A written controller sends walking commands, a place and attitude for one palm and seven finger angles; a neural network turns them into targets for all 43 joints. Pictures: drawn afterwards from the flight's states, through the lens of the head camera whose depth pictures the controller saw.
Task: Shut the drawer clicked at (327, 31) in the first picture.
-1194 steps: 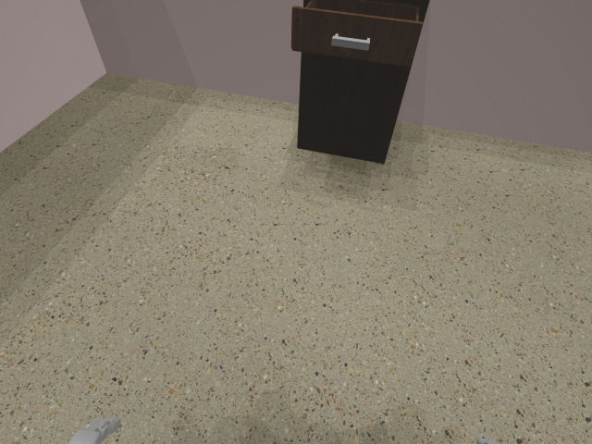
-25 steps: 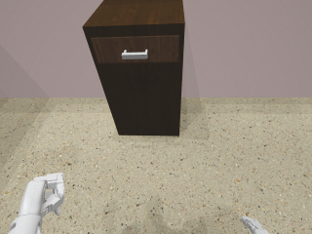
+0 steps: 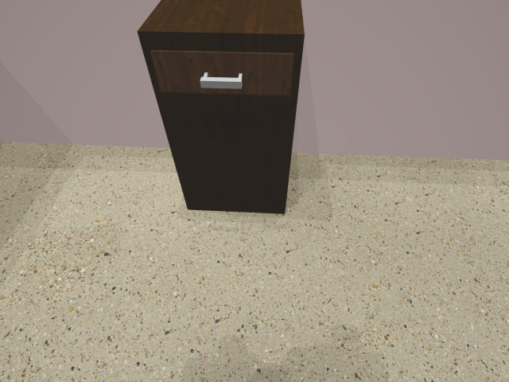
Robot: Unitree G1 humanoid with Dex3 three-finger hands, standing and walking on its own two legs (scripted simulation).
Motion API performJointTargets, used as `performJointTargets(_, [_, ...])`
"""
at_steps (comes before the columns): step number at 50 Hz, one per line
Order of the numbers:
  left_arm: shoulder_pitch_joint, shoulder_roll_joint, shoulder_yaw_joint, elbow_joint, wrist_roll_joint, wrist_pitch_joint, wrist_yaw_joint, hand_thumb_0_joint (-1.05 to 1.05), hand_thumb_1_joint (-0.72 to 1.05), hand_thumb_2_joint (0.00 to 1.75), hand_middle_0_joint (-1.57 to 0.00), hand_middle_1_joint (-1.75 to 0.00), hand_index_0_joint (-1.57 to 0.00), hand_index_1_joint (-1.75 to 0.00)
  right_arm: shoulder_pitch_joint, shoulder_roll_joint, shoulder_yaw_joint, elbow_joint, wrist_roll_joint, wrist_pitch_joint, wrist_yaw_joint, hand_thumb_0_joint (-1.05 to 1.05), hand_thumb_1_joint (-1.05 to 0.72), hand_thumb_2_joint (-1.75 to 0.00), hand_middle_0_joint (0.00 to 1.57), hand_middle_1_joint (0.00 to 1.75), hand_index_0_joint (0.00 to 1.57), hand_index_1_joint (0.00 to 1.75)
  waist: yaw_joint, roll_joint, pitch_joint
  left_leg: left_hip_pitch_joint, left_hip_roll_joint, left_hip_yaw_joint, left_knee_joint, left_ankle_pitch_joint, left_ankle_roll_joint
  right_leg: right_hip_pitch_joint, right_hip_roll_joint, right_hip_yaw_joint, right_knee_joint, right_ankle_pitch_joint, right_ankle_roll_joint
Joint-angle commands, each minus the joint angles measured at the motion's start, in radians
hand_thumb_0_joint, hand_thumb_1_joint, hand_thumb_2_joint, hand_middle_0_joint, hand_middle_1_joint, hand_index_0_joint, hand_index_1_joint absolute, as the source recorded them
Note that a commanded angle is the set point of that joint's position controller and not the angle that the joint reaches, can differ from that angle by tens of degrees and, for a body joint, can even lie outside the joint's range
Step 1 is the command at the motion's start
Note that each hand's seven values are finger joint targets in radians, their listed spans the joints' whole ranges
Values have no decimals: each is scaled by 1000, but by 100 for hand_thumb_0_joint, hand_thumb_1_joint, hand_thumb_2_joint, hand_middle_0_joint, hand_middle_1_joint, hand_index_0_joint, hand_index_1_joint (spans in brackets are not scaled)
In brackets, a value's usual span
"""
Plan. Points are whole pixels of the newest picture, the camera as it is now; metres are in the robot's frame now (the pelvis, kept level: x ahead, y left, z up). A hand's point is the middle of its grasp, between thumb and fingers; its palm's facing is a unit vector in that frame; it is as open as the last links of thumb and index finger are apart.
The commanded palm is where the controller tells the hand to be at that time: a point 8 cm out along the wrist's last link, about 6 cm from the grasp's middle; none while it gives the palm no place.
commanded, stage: let the arm hang, fingers relaxed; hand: left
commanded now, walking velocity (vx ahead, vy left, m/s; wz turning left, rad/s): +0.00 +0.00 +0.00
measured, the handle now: (222, 79) +0.97 +0.16 -0.03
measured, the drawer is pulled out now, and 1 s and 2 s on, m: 0.00 0.00 0.00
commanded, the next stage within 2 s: look to check the result in 0.48 s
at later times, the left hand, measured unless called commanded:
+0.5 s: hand out of the picture +0.07 +0.21 -0.16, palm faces +0.01 -0.97 -0.25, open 7.4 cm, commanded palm none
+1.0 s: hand out of the picture +0.13 +0.23 -0.15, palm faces +0.00 -0.95 -0.32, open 7.4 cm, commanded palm none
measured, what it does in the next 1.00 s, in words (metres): shifts its weight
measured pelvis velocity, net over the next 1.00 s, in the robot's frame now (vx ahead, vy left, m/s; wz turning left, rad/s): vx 0.05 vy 0.00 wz -0.01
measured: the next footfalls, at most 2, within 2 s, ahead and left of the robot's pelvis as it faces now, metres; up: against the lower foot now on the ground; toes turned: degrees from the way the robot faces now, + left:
none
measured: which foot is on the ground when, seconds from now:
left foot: down 0.00-1.00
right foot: down 0.00-1.00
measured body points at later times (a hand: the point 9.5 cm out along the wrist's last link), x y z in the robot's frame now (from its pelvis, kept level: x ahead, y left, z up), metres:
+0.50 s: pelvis +0.02 +0.01 +0.00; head +0.04 +0.00 +0.45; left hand +0.07 +0.27 -0.14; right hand +0.03 -0.23 -0.16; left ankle +0.03 +0.11 -0.74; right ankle +0.06 -0.08 -0.74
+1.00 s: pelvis +0.05 +0.00 +0.01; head +0.07 -0.01 +0.46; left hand +0.13 +0.28 -0.13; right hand +0.11 -0.27 -0.15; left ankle +0.03 +0.11 -0.74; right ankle +0.06 -0.08 -0.74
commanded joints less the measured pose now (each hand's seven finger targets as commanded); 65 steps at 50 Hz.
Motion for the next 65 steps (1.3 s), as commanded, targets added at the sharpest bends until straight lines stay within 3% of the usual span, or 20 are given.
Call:
performJointTargets(1, [-32, 132, 32, -29, -1, -31, 11, 0, 90, 90, -20, -30, -20, -30, 40, -123, -30, -19, -3, -30, -15, 0, -90, -90, 20, 30, 20, 30, -5, -19, 33, -63, 88, -105, -137, -200, 41, -15, -129, 176, -152, -334, -9])
performJointTargets(5, [-31, 127, 32, -2, -2, -31, 11, 0, 90, 90, -20, -30, -20, -30, 42, -119, -29, 5, -4, -34, -18, 0, -90, -90, 20, 30, 20, 30, -1, -22, 53, -81, 87, -108, -148, -203, 40, -7, -130, 180, -146, -327, -11])
performJointTargets(12, [-44, 133, 36, 18, -1, -34, 10, 0, 90, 90, -20, -30, -20, -30, 14, -129, -31, 18, -2, -45, -20, 0, -90, -90, 20, 30, 20, 30, 6, 17, 30, -96, 103, -131, -185, -202, 41, 47, -125, 167, -111, -247, -8])
performJointTargets(18, [-70, 133, 33, 30, -2, -42, 10, 0, 90, 90, -20, -30, -20, -30, -23, -144, -32, 21, 1, -55, -22, 0, -90, -90, 20, 30, 20, 30, 4, 7, 13, -47, 110, -129, -187, -105, 37, 68, -133, 157, -101, -150, -6])
performJointTargets(23, [-91, 142, 28, 36, -4, -52, 12, 0, 90, 90, -20, -30, -20, -30, -56, -159, -28, 26, 6, -61, -24, 0, -90, -90, 20, 30, 20, 30, -2, 0, -32, 27, 117, -111, -165, 51, 30, 100, -144, 152, -96, -24, -2])
performJointTargets(34, [-136, 177, 25, 38, -4, -55, 12, 0, 90, 90, -20, -30, -20, -30, -139, -207, -26, 27, 6, -60, -24, 0, -90, -90, 20, 30, 20, 30, -8, -2, -50, 104, 125, -104, -171, 135, 21, 119, -150, 157, -106, 77, 4])
performJointTargets(41, [-159, 211, 29, 31, -4, -62, 13, 0, 90, 90, -20, -30, -20, -30, -170, -243, -28, 22, 8, -60, -22, 0, -90, -90, 20, 30, 20, 30, -10, -34, -80, 139, 127, -95, -168, 182, 18, 150, -156, 159, -112, 163, 5])
performJointTargets(50, [-191, 240, 30, 27, -6, -62, 11, 0, 90, 90, -20, -30, -20, -30, -194, -270, -25, 24, 7, -58, -20, 0, -90, -90, 20, 30, 20, 30, -10, -8, -74, 140, 129, -93, -184, 157, 10, 171, -161, 168, -134, 152, 4])
performJointTargets(65, [-207, 271, 33, 24, -9, -65, 10, 0, 90, 90, -20, -30, -20, -30, -187, -294, -25, 27, 8, -56, -19, 0, -90, -90, 20, 30, 20, 30, -10, -27, -84, 147, 128, -79, -187, 136, 4, 200, -165, 182, -157, 177, 17])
